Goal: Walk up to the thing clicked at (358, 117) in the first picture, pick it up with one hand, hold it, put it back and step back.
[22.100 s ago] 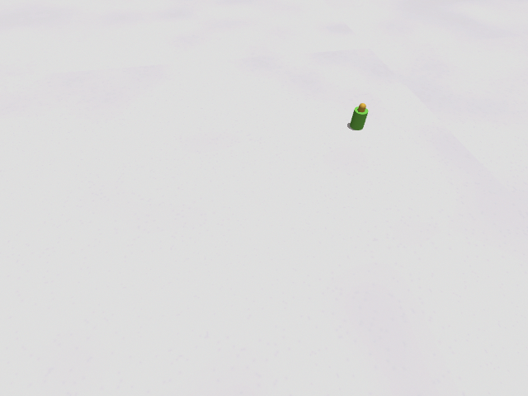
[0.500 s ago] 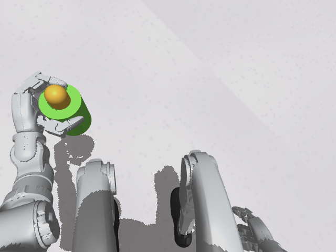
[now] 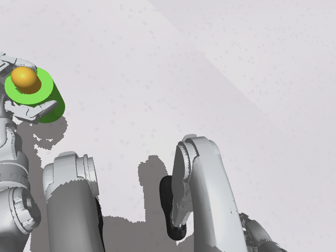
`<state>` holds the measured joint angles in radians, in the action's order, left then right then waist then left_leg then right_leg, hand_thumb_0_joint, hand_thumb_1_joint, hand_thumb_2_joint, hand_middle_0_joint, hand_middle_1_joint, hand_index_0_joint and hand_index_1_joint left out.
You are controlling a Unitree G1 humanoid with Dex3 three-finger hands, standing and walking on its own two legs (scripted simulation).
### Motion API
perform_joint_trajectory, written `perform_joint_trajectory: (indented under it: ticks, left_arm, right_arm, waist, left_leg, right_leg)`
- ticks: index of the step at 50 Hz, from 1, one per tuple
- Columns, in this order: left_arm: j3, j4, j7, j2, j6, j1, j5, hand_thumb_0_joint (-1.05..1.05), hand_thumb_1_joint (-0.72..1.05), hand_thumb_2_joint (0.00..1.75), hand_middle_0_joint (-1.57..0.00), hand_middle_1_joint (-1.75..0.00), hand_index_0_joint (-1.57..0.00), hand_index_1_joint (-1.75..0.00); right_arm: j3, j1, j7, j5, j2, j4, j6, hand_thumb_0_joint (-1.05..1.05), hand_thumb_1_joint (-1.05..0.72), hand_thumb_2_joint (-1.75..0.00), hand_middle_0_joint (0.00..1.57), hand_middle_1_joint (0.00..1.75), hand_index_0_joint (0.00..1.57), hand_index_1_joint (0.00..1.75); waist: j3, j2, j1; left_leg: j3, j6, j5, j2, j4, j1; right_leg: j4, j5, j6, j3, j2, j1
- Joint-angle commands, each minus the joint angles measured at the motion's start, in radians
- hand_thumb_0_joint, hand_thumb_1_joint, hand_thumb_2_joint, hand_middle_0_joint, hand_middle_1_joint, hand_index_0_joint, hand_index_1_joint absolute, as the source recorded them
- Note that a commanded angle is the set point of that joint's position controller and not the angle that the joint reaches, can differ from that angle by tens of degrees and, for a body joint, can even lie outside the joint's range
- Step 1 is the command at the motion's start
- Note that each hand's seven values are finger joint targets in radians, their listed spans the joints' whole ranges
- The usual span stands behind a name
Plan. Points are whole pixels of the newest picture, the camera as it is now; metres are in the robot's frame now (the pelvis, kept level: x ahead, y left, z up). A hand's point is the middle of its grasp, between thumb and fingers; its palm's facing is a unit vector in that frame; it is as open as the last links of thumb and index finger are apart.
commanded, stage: crouch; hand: left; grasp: from the side
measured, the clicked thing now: (35, 92) +0.47 +0.22 -0.09
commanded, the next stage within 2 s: lower in 0.26 s
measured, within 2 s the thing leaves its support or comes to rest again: neither
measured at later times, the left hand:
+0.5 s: hand (35, 97) +0.47 +0.23 -0.12, palm faces +0.13 -0.99 -0.04, open 9.8 cm
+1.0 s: hand (45, 103) +0.48 +0.23 -0.18, palm faces +0.15 -0.99 -0.04, open 9.8 cm
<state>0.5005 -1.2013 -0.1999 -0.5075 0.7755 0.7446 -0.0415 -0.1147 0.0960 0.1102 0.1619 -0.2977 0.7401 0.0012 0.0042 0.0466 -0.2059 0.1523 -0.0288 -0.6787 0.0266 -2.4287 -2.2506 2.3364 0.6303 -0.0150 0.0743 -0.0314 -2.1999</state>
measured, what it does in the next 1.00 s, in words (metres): stands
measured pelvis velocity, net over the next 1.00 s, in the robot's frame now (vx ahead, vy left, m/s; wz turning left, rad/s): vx -0.01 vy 0.01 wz -0.11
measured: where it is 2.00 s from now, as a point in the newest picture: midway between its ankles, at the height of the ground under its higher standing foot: (135, 230)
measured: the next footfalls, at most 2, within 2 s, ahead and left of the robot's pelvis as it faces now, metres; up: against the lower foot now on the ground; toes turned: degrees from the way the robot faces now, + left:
none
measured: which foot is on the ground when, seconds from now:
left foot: down 0.00-1.00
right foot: down 0.00-1.00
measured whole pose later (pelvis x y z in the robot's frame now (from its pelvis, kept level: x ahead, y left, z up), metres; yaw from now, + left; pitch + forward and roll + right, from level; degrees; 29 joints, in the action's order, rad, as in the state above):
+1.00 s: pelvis -0.01 +0.01 -0.03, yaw -6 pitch +18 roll -15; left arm 0.44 -1.40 -0.05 -0.78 0.96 0.77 -0.03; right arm -0.41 -0.08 0.15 0.31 -0.35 0.62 0.02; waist 0.25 0.20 -0.28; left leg 0.32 -0.03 -0.70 0.00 -2.60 -2.25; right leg 2.38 0.61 -0.05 0.20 0.00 -2.11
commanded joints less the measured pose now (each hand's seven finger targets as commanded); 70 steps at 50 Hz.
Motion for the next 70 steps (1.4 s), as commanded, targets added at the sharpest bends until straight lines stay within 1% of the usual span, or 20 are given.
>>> perform_joint_trajectory:
  ticks: [1, 2, 4, 6, 8, 11, 16, 18, 22, 23, 24, 25, 27, 28, 33, 41, 50, 57, 61, 70]
  left_arm:
    - [0.018, 0.245, 0.008, -0.232, 0.112, 0.376, -0.037, 0.0, 0.17, 1.27, -1.22, -1.38, -1.23, -1.39]
    - [0.03, 0.259, 0.014, -0.251, 0.116, 0.381, -0.043, 0.0, 0.17, 1.27, -1.23, -1.38, -1.23, -1.39]
    - [0.003, 0.237, 0.009, -0.23, 0.118, 0.368, -0.042, 0.0, 0.18, 1.28, -1.24, -1.39, -1.25, -1.4]
    - [0.014, 0.238, 0.012, -0.26, 0.12, 0.359, -0.035, 0.0, 0.19, 1.27, -1.25, -1.39, -1.25, -1.39]
    - [-0.013, 0.238, 0.012, -0.239, 0.123, 0.366, -0.034, 0.0, 0.21, 1.28, -1.25, -1.39, -1.26, -1.4]
    - [0.012, 0.244, 0.024, -0.276, 0.13, 0.356, -0.034, 0.0, 0.17, 1.26, -1.24, -1.39, -1.25, -1.4]
    - [-0.008, 0.241, 0.032, -0.252, 0.139, 0.353, -0.044, 0.0, 0.16, 1.27, -1.26, -1.4, -1.27, -1.41]
    - [-0.007, 0.236, 0.034, -0.266, 0.139, 0.334, -0.042, 0.0, 0.19, 1.26, -1.26, -1.39, -1.27, -1.4]
    - [-0.033, 0.132, 0.05, -0.247, 0.142, 0.319, -0.029, 0.0, 0.1, 1.25, -1.26, -1.42, -1.27, -1.42]
    - [-0.028, 0.13, 0.057, -0.254, 0.152, 0.343, -0.035, 0.0, 0.11, 1.24, -1.27, -1.42, -1.28, -1.42]
    - [-0.012, 0.117, 0.062, -0.273, 0.161, 0.329, -0.038, 0.0, 0.08, 1.23, -1.27, -1.42, -1.29, -1.42]
    - [-0.028, 0.115, 0.062, -0.281, 0.171, 0.353, -0.038, 0.0, 0.08, 1.24, -1.26, -1.42, -1.27, -1.41]
    - [-0.022, 0.108, 0.066, -0.306, 0.188, 0.358, -0.034, 0.0, 0.11, 1.23, -1.26, -1.42, -1.28, -1.41]
    - [-0.024, 0.113, 0.066, -0.312, 0.198, 0.386, -0.039, 0.0, 0.11, 1.23, -1.27, -1.42, -1.29, -1.41]
    - [-0.022, 0.093, 0.08, -0.361, 0.238, 0.405, -0.042, 0.0, 0.12, 1.21, -1.27, -1.4, -1.28, -1.4]
    - [-0.053, 0.029, 0.125, -0.381, 0.268, 0.381, -0.002, 0.0, 0.1, 1.22, -1.23, -1.39, -1.25, -1.38]
    - [-0.057, -0.019, 0.172, -0.413, 0.305, 0.376, -0.014, 0.0, 0.13, 1.26, -1.25, -1.4, -1.26, -1.4]
    - [-0.08, -0.046, 0.184, -0.438, 0.33, 0.373, 0.004, 0.0, 0.23, 1.27, -1.23, -1.4, -1.25, -1.39]
    - [-0.058, -0.068, 0.196, -0.465, 0.342, 0.352, -0.004, 0.0, 0.24, 1.27, -1.24, -1.4, -1.26, -1.4]
    - [-0.072, -0.081, 0.206, -0.497, 0.367, 0.357, 0.009, 0.0, 0.26, 1.28, -1.25, -1.4, -1.26, -1.4]
  right_arm:
    - [0.056, 0.133, -0.008, 0.013, -0.266, -0.036, -0.008, 0.0, -0.91, -0.91, 0.2, 0.3, 0.2, 0.3]
    - [0.053, 0.13, -0.009, 0.014, -0.264, -0.034, -0.005, 0.0, -0.91, -0.91, 0.2, 0.3, 0.2, 0.3]
    - [0.043, 0.127, -0.006, 0.02, -0.267, -0.031, -0.005, 0.0, -0.92, -0.91, 0.2, 0.3, 0.2, 0.3]
    - [0.04, 0.124, -0.006, 0.025, -0.274, -0.035, -0.002, 0.0, -0.92, -0.91, 0.2, 0.3, 0.2, 0.3]
    - [0.034, 0.122, -0.004, 0.03, -0.277, -0.029, 0.0, 0.0, -0.91, -0.91, 0.2, 0.3, 0.2, 0.3]
    - [0.022, 0.104, -0.001, 0.037, -0.286, -0.049, 0.004, 0.0, -0.91, -0.91, 0.2, 0.3, 0.2, 0.3]
    - [0.006, 0.088, 0.005, 0.047, -0.304, -0.06, 0.007, 0.0, -0.92, -0.91, 0.2, 0.3, 0.2, 0.3]
    - [-0.002, 0.089, 0.005, 0.051, -0.306, -0.058, 0.009, 0.0, -0.92, -0.91, 0.2, 0.3, 0.2, 0.3]
    - [-0.027, 0.057, 0.011, 0.06, -0.315, -0.068, 0.015, 0.0, -0.92, -0.91, 0.2, 0.3, 0.2, 0.3]
    - [-0.037, 0.055, 0.011, 0.063, -0.321, -0.073, 0.015, 0.0, -0.92, -0.91, 0.2, 0.3, 0.2, 0.3]
    - [-0.046, 0.046, 0.012, 0.066, -0.321, -0.077, 0.014, 0.0, -0.92, -0.91, 0.2, 0.3, 0.2, 0.3]
    - [-0.054, 0.025, 0.011, 0.072, -0.323, -0.083, 0.014, 0.0, -0.92, -0.91, 0.2, 0.3, 0.2, 0.3]
    - [-0.067, 0.013, 0.013, 0.082, -0.334, -0.088, 0.013, 0.0, -0.92, -0.91, 0.2, 0.3, 0.2, 0.3]
    - [-0.077, 0.009, 0.014, 0.086, -0.339, -0.095, 0.011, 0.0, -0.92, -0.91, 0.2, 0.3, 0.2, 0.3]
    - [-0.112, -0.026, 0.014, 0.107, -0.353, -0.1, 0.004, 0.0, -0.92, -0.91, 0.2, 0.3, 0.2, 0.3]
    - [-0.157, -0.064, 0.016, 0.14, -0.383, -0.108, 0.014, 0.0, -0.92, -0.91, 0.2, 0.3, 0.2, 0.3]
    - [-0.208, -0.096, 0.018, 0.164, -0.394, -0.129, 0.021, 0.0, -0.92, -0.91, 0.2, 0.3, 0.2, 0.3]
    - [-0.235, -0.13, 0.015, 0.178, -0.405, -0.133, 0.024, 0.0, -0.91, -0.91, 0.2, 0.3, 0.2, 0.3]
    - [-0.253, -0.141, 0.015, 0.186, -0.412, -0.146, 0.027, 0.0, -0.91, -0.9, 0.2, 0.3, 0.2, 0.3]
    - [-0.275, -0.179, 0.012, 0.201, -0.419, -0.15, 0.034, 0.0, -0.9, -0.91, 0.2, 0.3, 0.2, 0.3]
  waist:
    - [-0.695, -0.304, -0.018]
    - [-0.7, -0.29, -0.013]
    - [-0.687, -0.287, -0.03]
    - [-0.676, -0.297, -0.023]
    - [-0.652, -0.301, -0.038]
    - [-0.657, -0.309, -0.035]
    - [-0.642, -0.314, -0.062]
    - [-0.654, -0.321, -0.053]
    - [-0.54, -0.306, -0.089]
    - [-0.529, -0.276, -0.103]
    - [-0.535, -0.261, -0.096]
    - [-0.516, -0.271, -0.099]
    - [-0.512, -0.295, -0.104]
    - [-0.523, -0.294, -0.12]
    - [-0.506, -0.332, -0.13]
    - [-0.445, -0.409, -0.164]
    - [-0.406, -0.37, -0.198]
    - [-0.364, -0.387, -0.213]
    - [-0.359, -0.387, -0.21]
    - [-0.314, -0.408, -0.226]
  left_leg:
    - [-0.068, 0.025, 0.109, -0.013, 0.273, 0.451]
    - [-0.073, 0.028, 0.096, -0.013, 0.26, 0.426]
    - [-0.067, 0.029, 0.111, -0.013, 0.244, 0.421]
    - [-0.067, 0.028, 0.123, -0.012, 0.236, 0.423]
    - [-0.062, 0.027, 0.113, -0.011, 0.231, 0.418]
    - [-0.059, 0.027, 0.118, -0.01, 0.219, 0.408]
    - [-0.041, 0.022, 0.137, -0.008, 0.207, 0.428]
    - [-0.041, 0.019, 0.164, -0.007, 0.199, 0.44]
    - [-0.026, 0.021, 0.115, -0.005, 0.192, 0.392]
    - [-0.019, 0.025, 0.109, -0.004, 0.179, 0.378]
    - [-0.019, 0.027, 0.108, -0.004, 0.173, 0.373]
    - [-0.022, 0.028, 0.085, -0.004, 0.17, 0.365]
    - [-0.014, 0.025, 0.079, -0.002, 0.167, 0.381]
    - [-0.007, 0.026, 0.072, -0.001, 0.163, 0.385]
    - [0.005, 0.019, 0.086, 0.004, 0.146, 0.406]
    - [0.052, -0.003, 0.142, 0.017, 0.161, 0.488]
    - [0.067, 0.008, 0.115, 0.018, 0.127, 0.441]
    - [0.097, -0.001, 0.13, 0.028, 0.137, 0.471]
    - [0.105, -0.001, 0.137, 0.029, 0.134, 0.47]
    - [0.117, -0.003, 0.116, 0.035, 0.134, 0.471]
  right_leg:
    - [-0.2, -0.145, 0.043, 0.081, 0.045, 0.361]
    - [-0.202, -0.137, 0.04, 0.077, 0.047, 0.379]
    - [-0.193, -0.154, 0.038, 0.082, 0.048, 0.38]
    - [-0.191, -0.163, 0.038, 0.083, 0.051, 0.374]
    - [-0.188, -0.159, 0.039, 0.088, 0.052, 0.363]
    - [-0.181, -0.165, 0.037, 0.096, 0.055, 0.388]
    - [-0.168, -0.189, 0.035, 0.112, 0.055, 0.386]
    - [-0.163, -0.207, 0.035, 0.112, 0.057, 0.399]
    - [-0.16, -0.171, 0.035, 0.13, 0.06, 0.354]
    - [-0.164, -0.171, 0.03, 0.134, 0.062, 0.364]
    - [-0.166, -0.17, 0.029, 0.135, 0.064, 0.377]
    - [-0.169, -0.151, 0.029, 0.135, 0.065, 0.366]
    - [-0.159, -0.148, 0.027, 0.143, 0.067, 0.376]
    - [-0.16, -0.147, 0.025, 0.148, 0.068, 0.382]
    - [-0.149, -0.167, 0.025, 0.158, 0.073, 0.396]
    - [-0.114, -0.211, 0.028, 0.196, 0.073, 0.361]
    - [-0.135, -0.214, 0.015, 0.213, 0.088, 0.415]
    - [-0.125, -0.225, 0.015, 0.237, 0.094, 0.398]
    - [-0.125, -0.237, 0.012, 0.243, 0.099, 0.424]
    - [-0.13, -0.224, 0.012, 0.258, 0.107, 0.417]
